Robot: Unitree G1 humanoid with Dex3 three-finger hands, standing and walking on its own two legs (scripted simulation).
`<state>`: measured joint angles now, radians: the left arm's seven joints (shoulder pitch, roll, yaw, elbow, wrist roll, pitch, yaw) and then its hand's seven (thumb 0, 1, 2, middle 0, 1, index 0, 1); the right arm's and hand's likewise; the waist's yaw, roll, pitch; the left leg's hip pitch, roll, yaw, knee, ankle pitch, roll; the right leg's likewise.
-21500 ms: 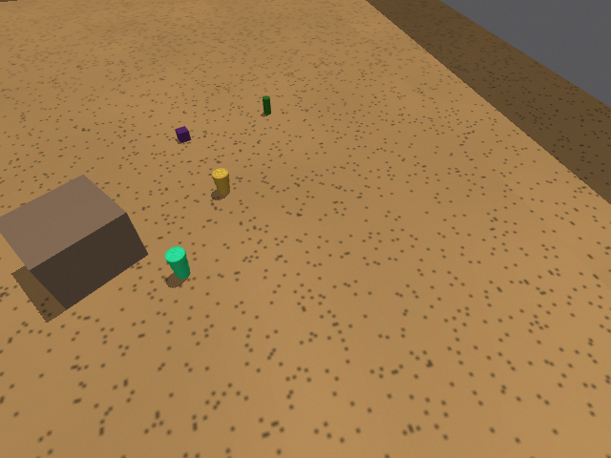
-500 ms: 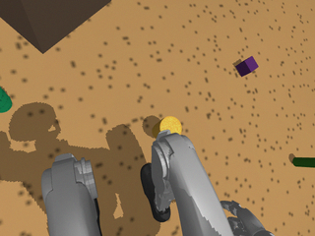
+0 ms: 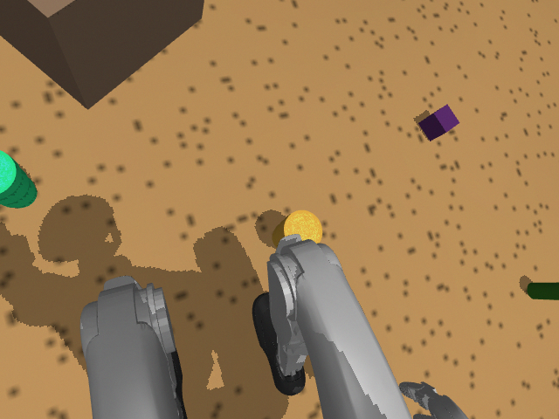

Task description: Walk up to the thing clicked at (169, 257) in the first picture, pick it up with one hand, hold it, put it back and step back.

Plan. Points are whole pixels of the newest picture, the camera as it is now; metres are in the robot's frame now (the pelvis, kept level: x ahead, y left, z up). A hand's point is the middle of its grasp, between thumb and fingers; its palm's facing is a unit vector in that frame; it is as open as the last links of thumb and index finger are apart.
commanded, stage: settle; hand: left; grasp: from above
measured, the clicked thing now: (4, 184) +0.50 +0.33 -0.30
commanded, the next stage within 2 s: withdraw in 0.10 s
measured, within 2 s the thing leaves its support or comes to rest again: neither
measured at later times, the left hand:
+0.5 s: hand out of the picture +0.49 +0.37 -0.08, palm faces -0.42 -0.07 -0.91, open 9.7 cm
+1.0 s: hand out of the picture +0.47 +0.38 +0.03, palm faces -0.41 -0.08 -0.91, open 11.8 cm
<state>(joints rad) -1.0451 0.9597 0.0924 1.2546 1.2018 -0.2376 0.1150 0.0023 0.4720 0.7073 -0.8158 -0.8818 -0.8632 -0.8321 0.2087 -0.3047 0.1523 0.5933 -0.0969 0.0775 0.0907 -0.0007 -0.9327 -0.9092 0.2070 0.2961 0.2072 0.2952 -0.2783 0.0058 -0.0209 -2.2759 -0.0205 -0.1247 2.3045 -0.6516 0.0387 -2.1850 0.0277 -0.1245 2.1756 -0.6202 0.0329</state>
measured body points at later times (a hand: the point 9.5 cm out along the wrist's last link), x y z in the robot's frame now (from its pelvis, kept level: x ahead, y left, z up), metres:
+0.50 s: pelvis +0.00 +0.00 +0.03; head +0.24 +0.09 +0.40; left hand +0.51 +0.37 -0.03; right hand +0.06 -0.27 -0.07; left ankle +0.08 +0.11 -0.33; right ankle +0.12 -0.12 -0.33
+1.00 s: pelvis +0.00 +0.01 +0.10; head +0.21 +0.08 +0.49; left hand +0.49 +0.38 +0.08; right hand +0.09 -0.26 -0.01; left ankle +0.08 +0.11 -0.33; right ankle +0.12 -0.12 -0.33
